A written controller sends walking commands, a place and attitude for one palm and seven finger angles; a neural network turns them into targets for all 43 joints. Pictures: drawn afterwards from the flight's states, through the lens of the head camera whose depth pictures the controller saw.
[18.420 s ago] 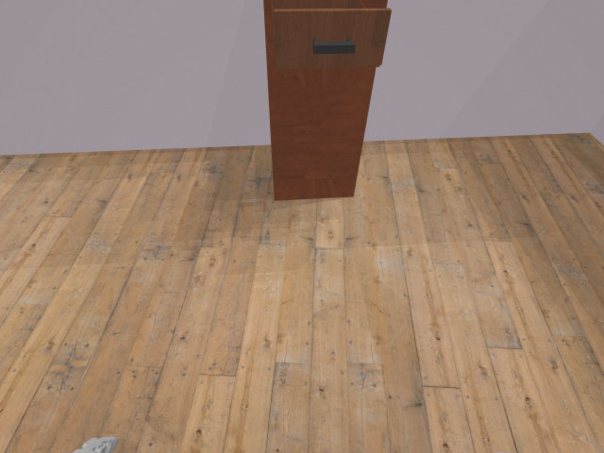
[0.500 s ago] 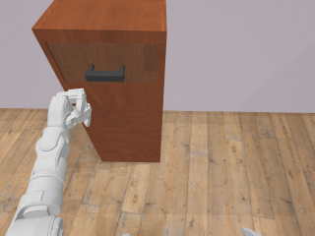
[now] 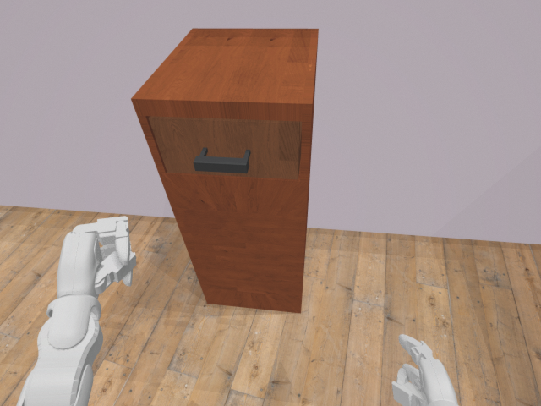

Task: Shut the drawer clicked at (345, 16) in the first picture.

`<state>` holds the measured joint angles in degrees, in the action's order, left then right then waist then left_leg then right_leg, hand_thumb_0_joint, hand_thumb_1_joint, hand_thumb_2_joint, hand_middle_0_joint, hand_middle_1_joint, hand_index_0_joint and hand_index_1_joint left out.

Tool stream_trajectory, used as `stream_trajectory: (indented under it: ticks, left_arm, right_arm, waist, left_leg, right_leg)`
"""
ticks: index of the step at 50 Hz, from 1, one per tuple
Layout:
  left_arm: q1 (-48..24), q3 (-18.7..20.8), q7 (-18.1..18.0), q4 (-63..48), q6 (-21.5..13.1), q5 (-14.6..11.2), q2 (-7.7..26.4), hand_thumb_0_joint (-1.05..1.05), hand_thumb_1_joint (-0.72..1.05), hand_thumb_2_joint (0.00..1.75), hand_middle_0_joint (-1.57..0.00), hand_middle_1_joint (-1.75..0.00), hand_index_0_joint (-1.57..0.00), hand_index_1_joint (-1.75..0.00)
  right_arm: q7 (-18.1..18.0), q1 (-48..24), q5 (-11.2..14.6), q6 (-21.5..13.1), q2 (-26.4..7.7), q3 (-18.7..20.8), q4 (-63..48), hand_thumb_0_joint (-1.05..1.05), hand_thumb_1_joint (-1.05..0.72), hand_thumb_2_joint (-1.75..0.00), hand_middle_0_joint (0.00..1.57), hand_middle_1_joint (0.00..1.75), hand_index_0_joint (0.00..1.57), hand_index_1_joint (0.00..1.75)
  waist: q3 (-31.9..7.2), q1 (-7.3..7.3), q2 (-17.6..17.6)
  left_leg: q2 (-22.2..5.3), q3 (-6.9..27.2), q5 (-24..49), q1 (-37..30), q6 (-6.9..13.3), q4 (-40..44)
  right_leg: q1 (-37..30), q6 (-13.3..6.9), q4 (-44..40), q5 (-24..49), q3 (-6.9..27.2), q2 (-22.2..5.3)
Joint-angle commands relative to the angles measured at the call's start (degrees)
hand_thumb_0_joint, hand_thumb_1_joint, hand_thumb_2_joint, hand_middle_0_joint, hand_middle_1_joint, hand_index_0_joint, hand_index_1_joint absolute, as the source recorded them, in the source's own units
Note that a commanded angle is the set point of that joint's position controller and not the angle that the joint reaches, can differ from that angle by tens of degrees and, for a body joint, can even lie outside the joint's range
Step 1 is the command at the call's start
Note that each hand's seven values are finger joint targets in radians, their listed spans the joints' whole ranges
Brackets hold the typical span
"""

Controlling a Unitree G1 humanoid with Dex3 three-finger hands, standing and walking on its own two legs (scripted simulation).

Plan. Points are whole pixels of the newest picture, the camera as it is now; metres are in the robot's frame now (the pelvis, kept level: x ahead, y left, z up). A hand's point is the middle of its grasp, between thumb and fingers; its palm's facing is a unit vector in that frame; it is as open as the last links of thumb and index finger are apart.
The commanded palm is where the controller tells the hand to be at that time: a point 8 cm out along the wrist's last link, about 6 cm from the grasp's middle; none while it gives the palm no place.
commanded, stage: draw the hand back to the body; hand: left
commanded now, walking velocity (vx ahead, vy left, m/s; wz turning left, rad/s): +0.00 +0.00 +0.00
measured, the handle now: (223, 158) +0.62 +0.18 +0.02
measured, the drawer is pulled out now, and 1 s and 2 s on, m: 0.00 0.00 0.00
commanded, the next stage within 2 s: step back with the hand held close in 0.50 s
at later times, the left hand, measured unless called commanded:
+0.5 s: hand (64, 309) +0.17 +0.24 +0.15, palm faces +0.43 -0.82 -0.39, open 3.3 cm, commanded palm +0.13 +0.28 +0.17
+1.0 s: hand (52, 315) +0.17 +0.26 +0.15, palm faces +0.29 -0.81 -0.50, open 3.2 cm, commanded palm +0.11 +0.30 +0.17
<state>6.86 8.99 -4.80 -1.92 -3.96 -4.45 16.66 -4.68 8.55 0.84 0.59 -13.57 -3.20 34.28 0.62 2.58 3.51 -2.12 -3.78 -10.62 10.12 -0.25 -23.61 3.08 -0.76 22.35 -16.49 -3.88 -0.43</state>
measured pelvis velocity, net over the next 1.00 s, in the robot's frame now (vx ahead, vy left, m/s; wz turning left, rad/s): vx -0.02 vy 0.02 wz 0.00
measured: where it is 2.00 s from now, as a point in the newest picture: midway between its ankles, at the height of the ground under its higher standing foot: outside the picture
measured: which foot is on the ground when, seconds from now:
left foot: down 0.00-1.00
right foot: down 0.00-1.00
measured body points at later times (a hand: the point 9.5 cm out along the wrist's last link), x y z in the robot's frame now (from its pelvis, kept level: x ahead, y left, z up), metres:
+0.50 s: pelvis +0.00 +0.00 +0.00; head -0.02 -0.03 +0.45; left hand +0.15 +0.28 +0.18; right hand +0.20 -0.22 -0.09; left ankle +0.03 +0.12 -0.74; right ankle -0.04 -0.11 -0.74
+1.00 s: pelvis -0.02 +0.02 +0.00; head +0.01 +0.00 +0.45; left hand +0.15 +0.30 +0.18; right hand +0.17 -0.22 -0.10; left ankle +0.03 +0.12 -0.74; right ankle -0.04 -0.11 -0.74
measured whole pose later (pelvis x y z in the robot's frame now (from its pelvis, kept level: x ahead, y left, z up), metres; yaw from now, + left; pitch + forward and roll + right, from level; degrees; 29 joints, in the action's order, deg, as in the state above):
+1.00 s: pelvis -0.02 +0.02 +0.00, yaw +0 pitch +1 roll -1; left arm 36.5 19.4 -5.9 -31.4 -9.1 -4.6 22.9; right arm -4.7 9.3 0.5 3.4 -13.8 1.0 30.6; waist 2.6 0.9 3.3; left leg -1.2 -3.9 -9.6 17.5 1.4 -26.3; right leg 10.3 1.0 25.1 -15.4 -3.8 -1.5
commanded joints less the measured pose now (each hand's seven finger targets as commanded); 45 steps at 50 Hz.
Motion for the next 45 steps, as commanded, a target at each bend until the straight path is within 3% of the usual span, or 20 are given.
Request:
stream_trajectory:
  ticks: [1,4,8,9,12,14,16,20,24,25,28,31,32,33,34,36,39,41,45]
  left_arm:
    - [-5.36,6.29,-0.73,-18.7,-4.09,0.03,9.78,0.0,0.9,0.9,-1.4,-1.6,-1.4,-1.6]
    - [0.78,9.09,-0.85,-22.81,-4.52,0.06,11.46,0.0,0.9,0.9,-1.4,-1.6,-1.4,-1.6]
    - [7.32,10.12,-1.13,-28.88,-5.25,0.08,10.79,0.0,0.9,0.9,-1.4,-1.6,-1.4,-1.6]
    - [10.14,11.03,-1.08,-28.82,-5.24,0.08,11.35,0.0,0.9,0.9,-1.4,-1.6,-1.4,-1.6]
    - [15.07,12.31,-1.32,-33.41,-6.0,0.07,11.51,0.0,0.9,0.9,-1.4,-1.6,-1.4,-1.6]
    - [19.35,14.11,-1.37,-34.3,-6.15,-0.03,12.43,0.0,0.9,0.9,-1.4,-1.6,-1.4,-1.6]
    - [21.08,14.15,-1.34,-36.99,-6.69,-0.14,11.83,0.0,0.9,0.9,-1.4,-1.6,-1.4,-1.6]
    - [17.19,11.56,-1.5,-33.55,-6.43,0.27,9.59,0.0,0.9,0.9,-1.4,-1.6,-1.4,-1.6]
    - [16.36,12.46,-1.89,-33.63,-6.64,0.66,10.57,0.0,0.9,0.9,-1.4,-1.6,-1.4,-1.6]
    - [16.39,12.0,-1.89,-34.04,-6.69,0.59,10.14,0.0,0.9,0.9,-1.4,-1.6,-1.4,-1.6]
    - [17.33,12.9,-2.05,-35.73,-6.64,0.61,10.95,0.0,0.9,0.9,-1.4,-1.6,-1.4,-1.6]
    - [18.13,12.73,-1.87,-35.96,-6.32,0.5,10.53,0.0,0.9,0.9,-1.4,-1.6,-1.4,-1.6]
    - [16.26,18.95,-1.82,-39.12,-7.88,0.57,16.79,0.0,0.9,0.9,-1.4,-1.6,-1.4,-1.6]
    - [20.53,16.4,-1.26,-35.25,-7.78,0.73,13.51,0.0,0.9,0.9,-1.4,-1.6,-1.4,-1.6]
    - [21.18,16.63,-1.08,-36.92,-8.29,0.82,13.88,0.0,0.9,0.9,-1.4,-1.6,-1.4,-1.6]
    - [25.5,15.85,-1.01,-36.76,-8.69,0.64,12.49,0.0,0.9,0.9,-1.4,-1.6,-1.4,-1.6]
    - [28.04,17.01,-1.26,-38.59,-8.99,0.26,13.51,0.0,0.9,0.9,-1.4,-1.6,-1.4,-1.6]
    - [29.58,17.77,-1.52,-39.07,-8.93,-0.04,13.96,0.0,0.9,0.9,-1.4,-1.6,-1.4,-1.6]
    - [30.36,18.32,-2.09,-40.22,-8.8,-0.38,14.69,0.0,0.9,0.9,-1.4,-1.6,-1.4,-1.6]
  right_arm:
    - [-0.56,-7.29,-0.29,-3.35,-5.78,2.75,-8.92,0.0,-0.9,-0.9,0.2,0.3,0.2,0.3]
    - [-0.52,-7.8,-0.72,-3.8,-5.85,3.25,-8.87,0.0,-0.9,-0.9,0.2,0.3,0.2,0.3]
    - [-0.4,-7.65,-0.81,-4.6,-5.19,3.38,-9.03,0.0,-0.9,-0.9,0.2,0.3,0.2,0.3]
    - [-0.32,-7.81,-0.99,-5.04,-5.35,3.58,-8.92,0.0,-0.9,-0.9,0.2,0.3,0.2,0.3]
    - [-0.31,-7.24,-1.07,-5.84,-5.1,3.76,-9.12,0.0,-0.9,-0.9,0.2,0.3,0.2,0.3]
    - [-0.27,-7.26,-1.03,-6.4,-5.14,4.03,-9.24,0.0,-0.9,-0.9,0.2,0.3,0.2,0.3]
    - [-0.38,-6.95,-0.83,-6.77,-4.85,4.06,-9.57,0.0,-0.9,-0.9,0.2,0.3,0.2,0.3]
    - [-0.88,-6.08,-0.88,-7.57,-5.26,4.2,-8.14,0.0,-0.9,-0.9,0.2,0.3,0.2,0.3]
    - [-1.14,-6.16,-1.17,-8.22,-5.3,4.17,-7.94,0.0,-0.9,-0.9,0.2,0.3,0.2,0.3]
    - [-1.2,-6.26,-1.16,-8.3,-5.07,4.06,-8.01,0.0,-0.9,-0.9,0.2,0.3,0.2,0.3]
    - [-1.09,-6.23,-1.43,-8.6,-4.92,3.93,-8.21,0.0,-0.9,-0.9,0.2,0.3,0.2,0.3]
    - [-0.87,-6.39,-1.38,-8.58,-4.6,3.74,-8.24,0.0,-0.9,-0.9,0.2,0.3,0.2,0.3]
    - [-0.38,-5.25,-1.25,-6.33,-6.2,3.93,-10.42,0.0,-0.9,-0.9,0.2,0.3,0.2,0.3]
    - [-0.27,-5.73,-1.32,-5.08,-5.51,4.08,-9.61,0.0,-0.9,-0.9,0.2,0.3,0.2,0.3]
    - [-0.27,-6.22,-1.33,-4.42,-5.59,4.38,-10.52,0.0,-0.9,-0.9,0.2,0.3,0.2,0.3]
    - [-0.13,-5.35,-1.24,-3.12,-5.46,4.69,-11.01,0.0,-0.9,-0.9,0.2,0.3,0.2,0.3]
    - [-0.27,-5.11,-1.02,-1.8,-5.65,5.26,-11.98,0.0,-0.9,-0.9,0.2,0.3,0.2,0.3]
    - [-0.3,-4.72,-0.66,-0.99,-5.43,5.55,-12.66,0.0,-0.9,-0.9,0.2,0.3,0.2,0.3]
    - [-0.57,-4.5,-0.27,-0.21,-5.51,5.96,-13.48,0.0,-0.9,-0.9,0.2,0.3,0.2,0.3]
  waist:
    - [-6.62,-0.31,-1.07]
    - [-6.38,0.35,-3.1]
    - [-5.21,0.49,0.01]
    - [-3.61,0.72,-1.61]
    - [-4.12,0.93,-0.65]
    - [-2.95,1.37,-2.61]
    - [-2.66,1.2,-0.83]
    - [0.81,-0.08,-2.23]
    - [-0.76,0.77,-2.94]
    - [-1.39,0.8,-1.2]
    - [-3.54,1.38,-1.08]
    - [-2.15,1.32,-0.07]
    - [2.63,-1.23,-2.01]
    - [1.69,-1.37,-3.88]
    - [1.73,-1.27,-2.76]
    - [-2.57,-1.59,-0.33]
    - [-7.53,-1.62,0.26]
    - [-9.72,-1.66,-1.31]
    - [-10.47,-1.73,-1.34]
  left_leg:
    - [1.77,1.79,8.84,-10.95,2.06,3.24]
    - [1.83,1.43,9.45,-11.31,2.24,2.87]
    - [1.81,1.54,9.94,-11.29,2.06,2.62]
    - [1.76,1.35,9.82,-11.13,2.15,2.51]
    - [1.75,1.47,10.64,-10.86,2.24,2.0]
    - [1.66,1.48,10.18,-10.35,2.15,1.88]
    - [1.53,1.42,9.61,-10.03,2.12,1.71]
    - [1.41,1.34,6.73,-10.48,2.29,2.2]
    - [1.67,1.88,7.29,-11.02,2.29,2.45]
    - [1.58,1.94,7.51,-11.24,2.34,2.47]
    - [1.7,2.16,10.04,-11.5,2.25,2.04]
    - [1.57,2.11,10.97,-10.82,1.88,2.11]
    - [0.19,2.98,10.42,-5.84,2.9,-0.05]
    - [0.22,3.26,10.92,-5.22,2.81,-0.67]
    - [0.41,2.83,11.24,-5.22,2.67,-0.83]
    - [-0.16,2.98,14.74,-5.32,2.79,-1.18]
    - [-0.73,3.0,21.12,-6.22,2.67,-1.73]
    - [-1.43,3.5,24.78,-6.23,2.67,-1.97]
    - [-2.04,3.79,25.59,-4.83,2.49,-2.1]
  right_leg:
    - [4.08,0.09,-6.42,14.08,1.98,1.11]
    - [3.76,0.31,-7.63,14.36,2.22,1.14]
    - [3.85,0.26,-7.18,14.52,1.99,0.78]
    - [4.87,0.45,-8.36,14.4,2.14,0.97]
    - [4.2,0.46,-7.23,15.48,2.0,0.65]
    - [4.84,0.55,-8.17,14.82,1.97,0.99]
    - [4.87,0.56,-7.61,14.25,1.99,0.72]
    - [7.86,0.87,-8.97,10.23,1.87,0.72]
    - [6.64,0.64,-8.61,10.28,1.7,0.89]
    - [6.07,0.55,-7.97,10.68,1.89,0.52]
    - [4.32,0.35,-6.92,13.86,1.79,0.6]
    - [4.17,0.31,-6.95,15.07,1.71,0.74]
    - [10.17,1.25,-8.55,16.42,3.12,-1.98]
    - [10.22,1.39,-8.01,16.4,2.26,-2.56]
    - [11.0,1.48,-7.99,17.59,2.22,-2.64]
    - [9.37,1.54,-5.51,18.39,1.88,-2.98]
    - [7.73,1.82,-3.17,21.55,1.55,-2.48]
    - [6.81,1.99,-1.16,22.9,1.19,-2.2]
    - [7.25,2.18,0.56,22.04,1.04,-1.82]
